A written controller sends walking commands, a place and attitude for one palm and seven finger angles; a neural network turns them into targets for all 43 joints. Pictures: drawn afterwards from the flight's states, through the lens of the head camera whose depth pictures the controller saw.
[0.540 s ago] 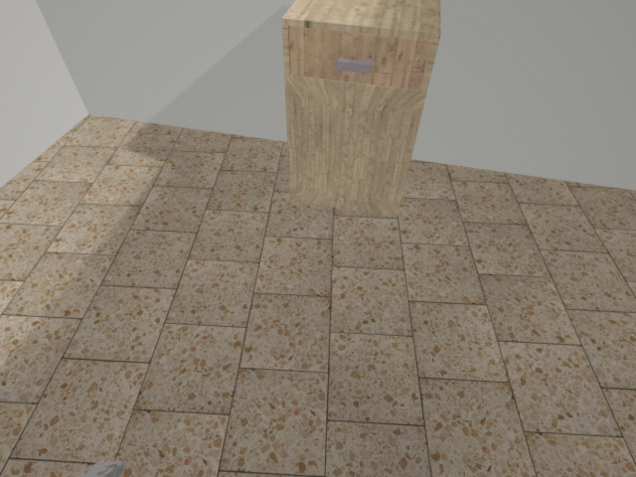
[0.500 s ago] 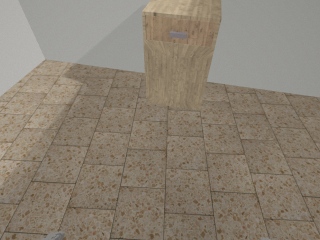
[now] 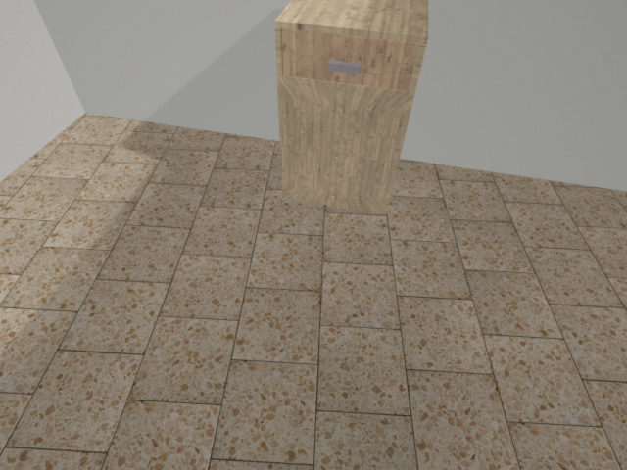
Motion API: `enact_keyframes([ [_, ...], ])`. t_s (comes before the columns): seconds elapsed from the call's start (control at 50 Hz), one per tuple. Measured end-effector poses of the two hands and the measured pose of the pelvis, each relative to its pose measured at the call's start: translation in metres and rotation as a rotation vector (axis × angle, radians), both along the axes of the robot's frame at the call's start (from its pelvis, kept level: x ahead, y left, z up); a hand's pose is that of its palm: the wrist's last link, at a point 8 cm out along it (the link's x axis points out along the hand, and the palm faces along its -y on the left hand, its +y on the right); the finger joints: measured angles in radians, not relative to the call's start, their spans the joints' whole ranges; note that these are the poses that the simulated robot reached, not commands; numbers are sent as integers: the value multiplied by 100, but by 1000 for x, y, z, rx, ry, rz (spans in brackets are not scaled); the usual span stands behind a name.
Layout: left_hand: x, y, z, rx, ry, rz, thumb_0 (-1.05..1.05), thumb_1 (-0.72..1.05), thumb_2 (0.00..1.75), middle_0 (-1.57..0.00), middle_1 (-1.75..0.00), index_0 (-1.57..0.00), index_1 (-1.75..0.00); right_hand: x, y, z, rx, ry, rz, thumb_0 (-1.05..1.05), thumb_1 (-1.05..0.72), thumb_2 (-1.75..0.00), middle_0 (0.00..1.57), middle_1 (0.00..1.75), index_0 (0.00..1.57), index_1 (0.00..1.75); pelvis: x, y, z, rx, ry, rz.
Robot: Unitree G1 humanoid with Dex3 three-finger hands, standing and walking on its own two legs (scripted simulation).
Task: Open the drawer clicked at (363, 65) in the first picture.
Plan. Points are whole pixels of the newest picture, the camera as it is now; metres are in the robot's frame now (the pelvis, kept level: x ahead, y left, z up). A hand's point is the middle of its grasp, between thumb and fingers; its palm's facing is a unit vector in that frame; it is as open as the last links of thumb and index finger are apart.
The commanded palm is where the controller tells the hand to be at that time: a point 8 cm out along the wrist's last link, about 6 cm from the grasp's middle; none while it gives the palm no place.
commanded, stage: stand and wait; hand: left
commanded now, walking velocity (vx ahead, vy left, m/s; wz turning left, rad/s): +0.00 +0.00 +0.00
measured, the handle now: (345, 64) +1.37 -0.04 -0.08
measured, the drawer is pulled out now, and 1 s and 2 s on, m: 0.00 0.00 0.00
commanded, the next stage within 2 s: look at it before walking up in 0.28 s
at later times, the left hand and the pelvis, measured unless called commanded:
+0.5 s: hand out of the picture +0.07 +0.24 -0.15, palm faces -0.04 -0.94 -0.33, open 7.4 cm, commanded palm none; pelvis +0.00 +0.00 +0.00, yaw +0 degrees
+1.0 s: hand out of the picture +0.07 +0.25 -0.16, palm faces -0.03 -0.94 -0.33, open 7.4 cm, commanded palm none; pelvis +0.00 +0.00 +0.00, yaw +0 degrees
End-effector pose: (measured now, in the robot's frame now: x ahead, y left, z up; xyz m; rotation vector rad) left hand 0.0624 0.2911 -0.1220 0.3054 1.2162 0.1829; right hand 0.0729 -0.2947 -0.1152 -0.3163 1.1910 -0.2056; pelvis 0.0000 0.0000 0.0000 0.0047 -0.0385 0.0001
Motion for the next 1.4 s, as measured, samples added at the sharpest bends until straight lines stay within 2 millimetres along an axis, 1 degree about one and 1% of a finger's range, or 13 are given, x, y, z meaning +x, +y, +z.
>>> enact_keyframes([
  [0.12,-7,2,1,9,20,1,0,91,90,-20,-30,-20,-30,-17,-3,-3,1,40,-16,0,-90,-90,21,30,20,30,-3,-1,1,0,2,-1],
  [0.24,-6,1,2,11,15,-4,0,91,90,-20,-30,-20,-30,-23,-2,-4,9,48,-22,0,-90,-90,21,30,20,30,-5,-1,1,1,2,-4],
  [0.46,5,-3,3,2,-13,-17,0,91,90,-20,-30,-20,-30,-14,1,-3,18,20,-17,0,-90,-90,21,30,20,30,-5,-2,2,1,4,-6],
  [0.62,8,-5,3,-1,-21,-18,0,91,90,-20,-30,-20,-30,-5,0,0,15,-1,-14,0,-90,-90,21,30,20,30,-3,-2,2,0,2,-8],
  [0.8,6,-3,3,1,-13,-13,0,91,90,-20,-30,-20,-30,-2,-1,2,7,-2,-9,0,-90,-90,21,30,20,30,-2,-2,3,0,1,-7],
  [1.06,-1,-3,3,6,10,1,0,91,90,-20,-30,-20,-30,-4,0,0,10,14,-9,0,-90,-90,21,30,20,30,0,-3,3,0,2,-8],
  [1.16,-12,-17,-9,-34,59,9,0,91,90,-20,-30,-20,-30,-14,14,-11,50,37,-36,0,-90,-90,20,30,20,30,11,-3,-1,0,8,-35],
  [1.28,-29,-45,-29,-105,162,19,0,91,90,-20,-30,-20,-30,-38,34,-33,115,100,-115,0,-90,-90,20,30,20,30,36,-7,-12,6,18,-74],
  [1.36,-28,-67,-37,-131,206,39,0,91,90,-20,-30,-20,-30,-53,41,-47,151,171,-175,0,-90,-90,20,30,20,30,59,-15,-20,-1,25,-81],
  [1.4,-25,-76,-40,-141,202,63,0,91,90,-20,-30,-20,-30,-55,43,-51,160,220,-183,0,-90,-90,20,30,20,30,70,-18,-23,-13,30,-68],
])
